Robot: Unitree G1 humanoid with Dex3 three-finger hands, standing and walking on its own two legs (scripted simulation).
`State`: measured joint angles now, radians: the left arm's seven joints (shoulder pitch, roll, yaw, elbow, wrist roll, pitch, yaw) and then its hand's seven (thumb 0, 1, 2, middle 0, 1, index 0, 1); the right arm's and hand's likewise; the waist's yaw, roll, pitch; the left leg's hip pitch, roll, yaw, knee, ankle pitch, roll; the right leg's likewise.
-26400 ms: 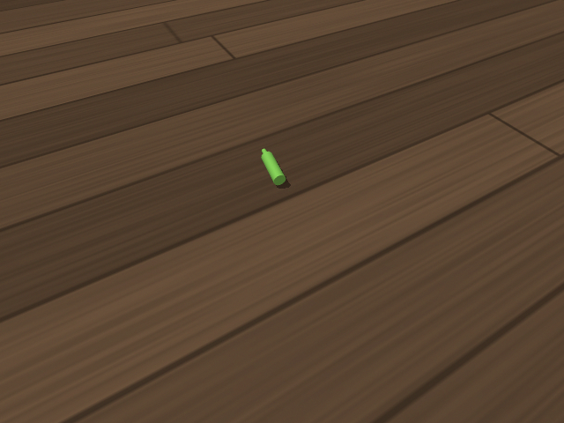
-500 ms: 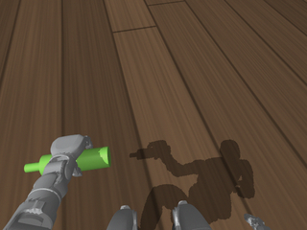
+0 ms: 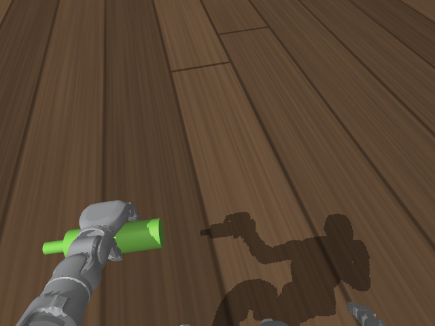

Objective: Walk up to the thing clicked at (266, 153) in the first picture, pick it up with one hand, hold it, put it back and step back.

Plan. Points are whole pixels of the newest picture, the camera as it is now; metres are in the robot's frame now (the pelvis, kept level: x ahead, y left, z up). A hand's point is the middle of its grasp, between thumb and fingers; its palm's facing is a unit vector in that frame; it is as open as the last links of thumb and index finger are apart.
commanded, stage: hold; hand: left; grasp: from above
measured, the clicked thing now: (104, 240) +0.32 +0.25 -0.10
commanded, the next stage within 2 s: crouch in 1.80 s
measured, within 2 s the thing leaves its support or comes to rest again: neither
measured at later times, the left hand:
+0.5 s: hand (107, 230) +0.31 +0.22 -0.03, palm faces -0.45 -0.05 -0.89, open 9.3 cm
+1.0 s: hand (108, 237) +0.29 +0.21 -0.01, palm faces -0.45 -0.05 -0.89, open 9.4 cm
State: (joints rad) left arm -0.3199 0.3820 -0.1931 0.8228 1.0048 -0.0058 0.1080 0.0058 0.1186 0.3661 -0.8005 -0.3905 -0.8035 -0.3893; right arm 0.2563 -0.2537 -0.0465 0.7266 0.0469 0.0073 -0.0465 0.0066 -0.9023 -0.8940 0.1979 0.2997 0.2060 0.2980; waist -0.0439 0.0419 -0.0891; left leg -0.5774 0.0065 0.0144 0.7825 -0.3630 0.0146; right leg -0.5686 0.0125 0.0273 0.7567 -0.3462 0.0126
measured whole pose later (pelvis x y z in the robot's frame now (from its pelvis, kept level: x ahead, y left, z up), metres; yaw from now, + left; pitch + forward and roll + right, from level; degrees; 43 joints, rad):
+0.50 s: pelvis +0.01 +0.00 +0.02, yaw -1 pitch +5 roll +0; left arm -0.27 0.40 -0.21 0.71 1.00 -0.02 0.01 0.01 0.11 0.39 -0.78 -0.42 -0.78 -0.42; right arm 0.24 -0.26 -0.04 0.69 0.06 0.04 -0.05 0.01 -0.90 -0.89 0.20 0.30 0.21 0.30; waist -0.01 0.05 -0.07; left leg -0.40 0.00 0.03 0.63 -0.31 0.02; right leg -0.41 0.01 0.04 0.62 -0.30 0.01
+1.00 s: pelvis +0.00 -0.01 +0.03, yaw -1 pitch +2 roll +0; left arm -0.23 0.40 -0.21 0.64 0.98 -0.02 -0.02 0.00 0.09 0.44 -0.75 -0.49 -0.76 -0.48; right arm 0.21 -0.27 -0.03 0.67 0.07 0.06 -0.06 0.01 -0.90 -0.89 0.20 0.30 0.20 0.30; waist 0.00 0.06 -0.02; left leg -0.31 0.00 0.03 0.53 -0.25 0.01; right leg -0.32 0.01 0.04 0.54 -0.25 0.01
